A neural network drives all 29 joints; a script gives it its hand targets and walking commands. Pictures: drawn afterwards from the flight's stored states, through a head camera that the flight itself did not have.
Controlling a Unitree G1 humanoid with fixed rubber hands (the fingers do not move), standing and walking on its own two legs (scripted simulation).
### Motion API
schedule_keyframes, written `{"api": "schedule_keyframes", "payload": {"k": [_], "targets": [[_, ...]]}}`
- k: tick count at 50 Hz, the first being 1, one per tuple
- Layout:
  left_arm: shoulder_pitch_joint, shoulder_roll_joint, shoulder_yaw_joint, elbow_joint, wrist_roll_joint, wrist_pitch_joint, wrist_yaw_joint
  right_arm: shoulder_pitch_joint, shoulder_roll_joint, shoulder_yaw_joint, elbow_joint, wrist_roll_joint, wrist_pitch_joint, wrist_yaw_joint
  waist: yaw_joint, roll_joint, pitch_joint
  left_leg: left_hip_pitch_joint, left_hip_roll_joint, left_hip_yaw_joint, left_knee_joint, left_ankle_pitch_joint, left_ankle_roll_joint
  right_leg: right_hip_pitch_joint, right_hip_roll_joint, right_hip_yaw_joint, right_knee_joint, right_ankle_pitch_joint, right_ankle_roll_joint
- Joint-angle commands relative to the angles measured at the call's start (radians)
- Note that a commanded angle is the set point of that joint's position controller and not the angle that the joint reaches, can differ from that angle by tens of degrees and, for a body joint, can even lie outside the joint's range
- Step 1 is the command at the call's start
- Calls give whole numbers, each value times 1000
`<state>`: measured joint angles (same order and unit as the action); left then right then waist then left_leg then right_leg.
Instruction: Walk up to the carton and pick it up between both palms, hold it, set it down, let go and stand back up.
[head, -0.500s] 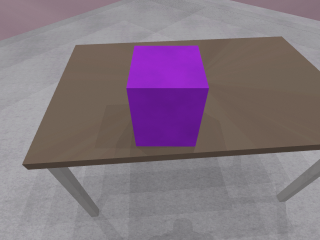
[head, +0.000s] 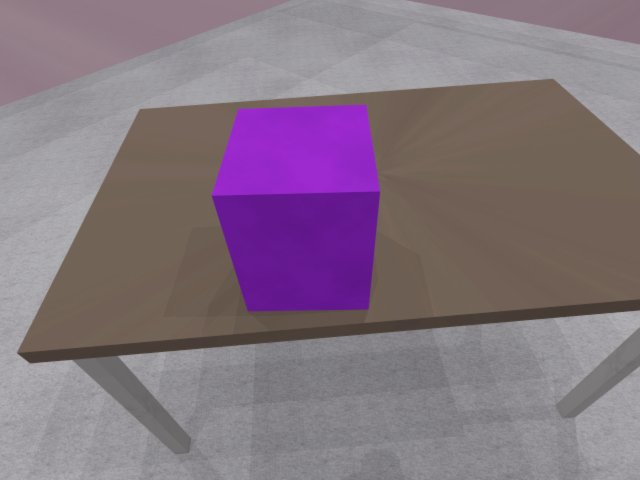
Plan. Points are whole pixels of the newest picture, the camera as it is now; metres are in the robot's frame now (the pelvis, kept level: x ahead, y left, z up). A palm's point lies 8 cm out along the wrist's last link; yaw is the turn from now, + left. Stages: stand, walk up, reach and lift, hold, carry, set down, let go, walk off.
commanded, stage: walk up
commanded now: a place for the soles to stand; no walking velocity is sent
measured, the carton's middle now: (304, 211) +0.51 +0.03 +0.06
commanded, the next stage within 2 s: reach and lift in 0.80 s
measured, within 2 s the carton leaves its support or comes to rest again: neither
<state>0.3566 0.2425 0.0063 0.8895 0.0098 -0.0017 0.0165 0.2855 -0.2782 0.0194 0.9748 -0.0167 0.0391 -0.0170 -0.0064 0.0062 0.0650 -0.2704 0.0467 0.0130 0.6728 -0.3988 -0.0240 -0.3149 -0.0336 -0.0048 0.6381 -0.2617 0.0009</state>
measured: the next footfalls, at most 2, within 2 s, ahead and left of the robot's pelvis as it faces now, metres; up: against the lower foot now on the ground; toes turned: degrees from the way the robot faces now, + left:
none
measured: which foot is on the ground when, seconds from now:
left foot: down 0.00-1.00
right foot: down 0.00-1.00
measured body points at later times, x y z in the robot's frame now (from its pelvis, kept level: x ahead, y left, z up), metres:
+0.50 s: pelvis +0.01 +0.01 +0.01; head +0.02 +0.01 +0.46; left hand +0.08 +0.27 -0.12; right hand +0.05 -0.26 -0.13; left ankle +0.01 +0.13 -0.72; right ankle +0.05 -0.12 -0.72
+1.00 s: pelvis -0.01 +0.01 -0.01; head +0.03 +0.00 +0.43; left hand +0.20 +0.26 -0.10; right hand +0.16 -0.28 -0.12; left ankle +0.01 +0.13 -0.72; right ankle +0.05 -0.13 -0.72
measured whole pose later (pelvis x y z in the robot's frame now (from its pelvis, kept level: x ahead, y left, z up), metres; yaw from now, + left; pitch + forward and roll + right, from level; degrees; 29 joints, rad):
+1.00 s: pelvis -0.01 +0.01 -0.01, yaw -2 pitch -5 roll -1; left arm -0.03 0.29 0.02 0.54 0.09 0.52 -0.02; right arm -0.02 -0.28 -0.11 0.87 -0.05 0.01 0.06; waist -0.01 0.01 0.17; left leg -0.29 0.08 0.06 0.79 -0.41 -0.02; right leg -0.36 -0.01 -0.02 0.74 -0.30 0.01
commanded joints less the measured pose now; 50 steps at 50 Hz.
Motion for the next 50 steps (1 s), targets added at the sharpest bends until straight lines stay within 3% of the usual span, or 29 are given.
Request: {"api": "schedule_keyframes", "payload": {"k": [1,2,3,4,5,7,8,10,12,17,25,40,41,42,43,44,45,47,48,50], "targets": [[-27,199,37,-43,-13,1,21,40,-48,-1,-34,-11,7,0,-17,-160,93,-42,-4,-25,90,-140,21,-145,-246,391,-434,-281,-149],[-54,185,33,-47,-3,0,18,57,-50,1,-23,-6,-2,-2,-26,-184,62,-21,7,-23,45,-108,23,-105,-200,314,-395,-178,-128],[-61,176,30,-49,4,-2,13,62,-64,-5,-10,-7,-14,-3,-18,-172,22,13,8,-5,-39,-22,29,-70,-174,268,-342,-41,-112],[-49,186,28,-42,14,-4,10,70,-87,-11,-9,-12,-26,-2,-18,-156,7,32,-29,6,-94,40,28,-38,-164,237,-303,40,-110],[-34,180,26,-33,13,-6,7,67,-87,-12,-9,-15,-33,-2,-13,-146,-31,62,-29,8,-155,101,34,-7,-163,229,-275,101,-106],[-22,152,8,-32,2,-12,2,68,-86,-8,-13,-16,-40,-5,-10,-118,-90,142,19,-54,-228,169,53,-7,-152,218,-261,75,-79],[-27,132,-1,-32,-10,-11,0,35,-100,-8,-20,-3,-43,-7,7,-91,-74,123,45,-94,-247,150,61,-21,-111,180,-265,15,-61],[-32,120,-11,-16,-7,-5,-1,25,-107,-5,-4,21,-43,0,19,-54,-29,30,50,-101,-290,71,66,28,-63,134,-250,-31,-46],[-27,124,-18,2,-4,-6,0,14,-114,-4,0,21,-42,3,27,-14,0,2,53,-98,-313,86,65,45,-57,120,-223,30,-43],[-51,146,-27,9,-4,-19,4,-2,-119,-6,-1,17,-43,5,26,21,-26,36,62,-88,-315,167,77,48,-52,105,-184,120,-43],[-63,163,-34,22,-4,-20,11,-5,-121,-9,2,16,-33,4,14,2,-34,76,55,-57,-289,190,77,27,-55,120,-179,178,-42],[-80,183,-32,19,-5,-15,11,-18,-133,-9,-1,14,-26,3,13,-32,-33,88,54,-27,-282,121,75,-12,-51,172,-196,132,-44],[-705,275,29,-267,-56,199,10,-644,-54,-180,-146,-140,-140,39,8,54,-41,-252,13,68,-157,-142,11,42,25,-77,0,-215,-63],[-497,195,-33,-245,-62,320,17,-461,-115,-210,-88,-152,-127,76,-25,-3,68,-403,7,102,-143,-211,16,99,40,-80,70,-214,-72],[-495,199,-9,-307,-47,392,5,-414,-106,-204,-111,-133,-118,92,-9,-46,-56,-271,16,99,-73,-91,-1,54,14,-74,50,-132,-78],[-489,189,15,-370,-8,453,-7,-386,-132,-206,-127,-101,-104,96,1,-37,-125,-147,11,111,-30,-38,-17,17,13,-69,22,-80,-69],[-460,168,24,-431,26,512,-16,-343,-148,-196,-160,-63,-76,96,5,-12,-140,-113,13,119,-47,-89,-25,34,22,-80,1,-100,-67],[-353,126,26,-415,74,564,-36,-236,-162,-176,-162,-35,-33,81,-12,83,-94,-212,64,93,-119,-43,-11,195,60,-113,70,34,-74],[-315,136,53,-415,107,568,-52,-226,-163,-172,-136,-22,-25,77,-16,51,-96,-168,29,118,-113,51,-29,230,59,-88,54,46,-74],[-261,141,83,-438,139,568,-61,-215,-159,-132,-191,3,-6,64,-2,20,-38,-144,9,116,-146,105,-22,281,62,-72,0,64,-60]]}}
